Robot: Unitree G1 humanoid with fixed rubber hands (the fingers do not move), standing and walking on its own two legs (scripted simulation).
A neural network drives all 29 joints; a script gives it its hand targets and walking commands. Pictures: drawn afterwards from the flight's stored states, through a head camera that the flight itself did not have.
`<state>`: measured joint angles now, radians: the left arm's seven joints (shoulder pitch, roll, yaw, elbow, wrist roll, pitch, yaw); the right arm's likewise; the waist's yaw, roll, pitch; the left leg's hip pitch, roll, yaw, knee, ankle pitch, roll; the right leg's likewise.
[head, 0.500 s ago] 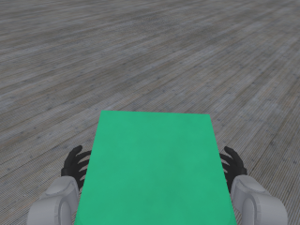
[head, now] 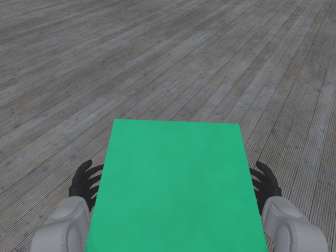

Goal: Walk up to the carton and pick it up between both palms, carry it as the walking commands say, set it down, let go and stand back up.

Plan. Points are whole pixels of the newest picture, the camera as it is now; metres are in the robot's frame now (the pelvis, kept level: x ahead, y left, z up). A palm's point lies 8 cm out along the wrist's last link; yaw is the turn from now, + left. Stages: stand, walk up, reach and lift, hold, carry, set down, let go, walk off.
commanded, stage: carry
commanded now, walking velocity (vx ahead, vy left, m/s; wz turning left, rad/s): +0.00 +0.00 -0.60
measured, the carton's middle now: (173, 197) +0.26 +0.00 +0.02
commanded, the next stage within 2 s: none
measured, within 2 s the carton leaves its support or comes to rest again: neither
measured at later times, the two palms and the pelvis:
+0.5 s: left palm (131, 182) +0.28 +0.09 +0.07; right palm (320, 229) +0.18 -0.26 +0.08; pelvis +0.00 -0.02 +0.00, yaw -17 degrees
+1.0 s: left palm (184, 182) +0.27 -0.02 +0.07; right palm out of the picture +0.09 -0.34 +0.08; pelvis -0.02 -0.06 +0.00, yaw -33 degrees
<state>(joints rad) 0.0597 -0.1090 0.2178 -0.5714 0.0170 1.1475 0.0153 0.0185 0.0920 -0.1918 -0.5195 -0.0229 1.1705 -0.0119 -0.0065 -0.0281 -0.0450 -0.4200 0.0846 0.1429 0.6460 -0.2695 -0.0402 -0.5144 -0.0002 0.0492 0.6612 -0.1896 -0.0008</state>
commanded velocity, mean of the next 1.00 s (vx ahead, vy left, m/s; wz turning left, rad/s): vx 0.00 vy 0.00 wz -0.60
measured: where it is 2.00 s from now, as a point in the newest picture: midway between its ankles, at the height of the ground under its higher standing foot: outside the picture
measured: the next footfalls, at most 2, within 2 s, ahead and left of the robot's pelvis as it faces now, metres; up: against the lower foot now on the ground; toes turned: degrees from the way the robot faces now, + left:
right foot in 0.20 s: +0.00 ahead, -0.16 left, +0.00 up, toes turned -30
left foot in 1.00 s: +0.08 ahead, +0.02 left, +0.00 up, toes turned -29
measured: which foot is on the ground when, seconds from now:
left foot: down 0.00-0.72, up 0.74-0.98, down 1.00-1.00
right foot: down 0.00-0.02, up 0.04-0.18, down 0.20-1.00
